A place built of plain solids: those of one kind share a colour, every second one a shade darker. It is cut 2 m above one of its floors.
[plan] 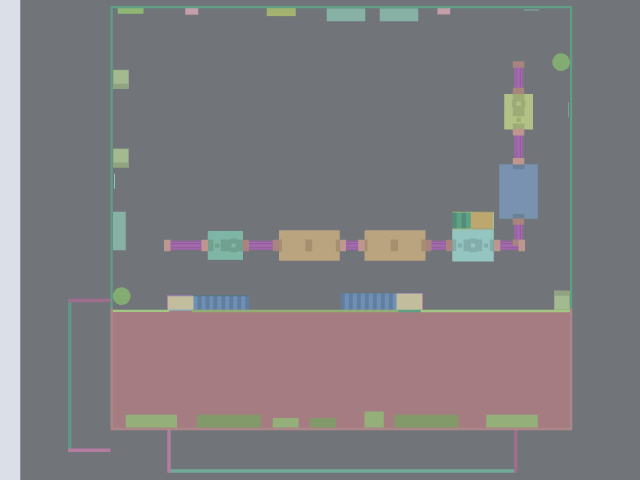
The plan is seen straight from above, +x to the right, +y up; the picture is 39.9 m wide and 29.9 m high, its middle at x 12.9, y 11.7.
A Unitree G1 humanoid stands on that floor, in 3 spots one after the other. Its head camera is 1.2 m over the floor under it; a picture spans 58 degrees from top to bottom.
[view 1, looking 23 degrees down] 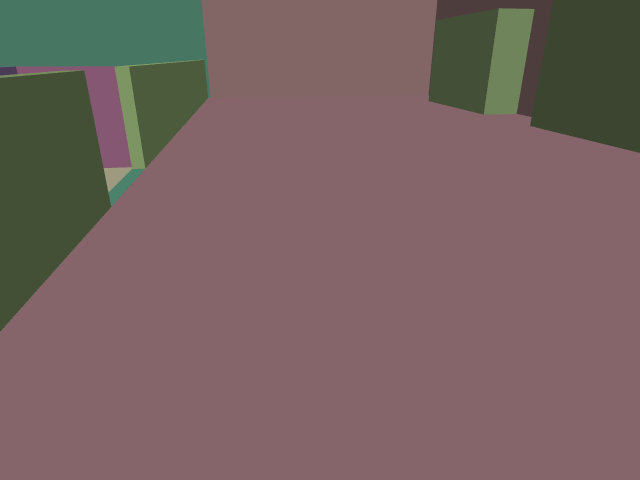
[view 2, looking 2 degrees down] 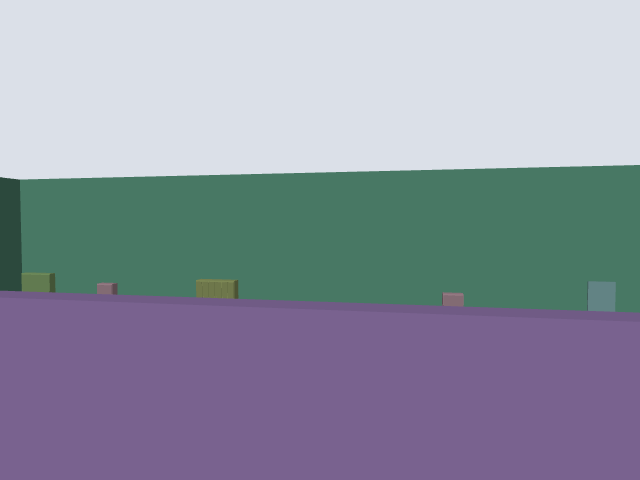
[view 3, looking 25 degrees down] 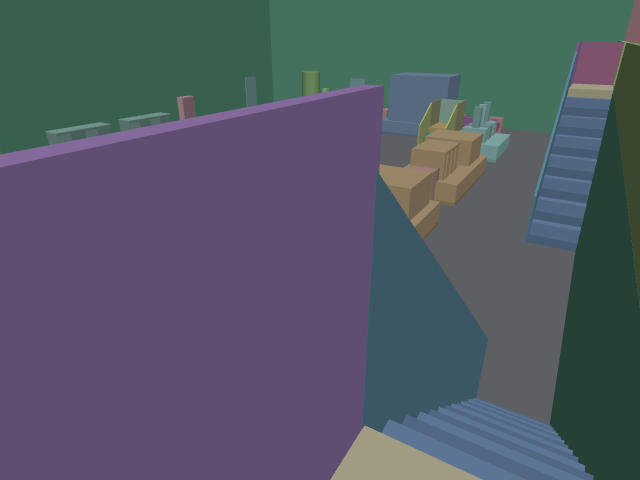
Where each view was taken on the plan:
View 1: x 13.97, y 5.98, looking -9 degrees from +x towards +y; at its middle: mezz_deck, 3.07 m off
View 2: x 18.67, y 7.86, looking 101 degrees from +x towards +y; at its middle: wall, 18.63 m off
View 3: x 4.01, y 7.78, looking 31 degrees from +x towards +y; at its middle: mezz_cheek_landing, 0.91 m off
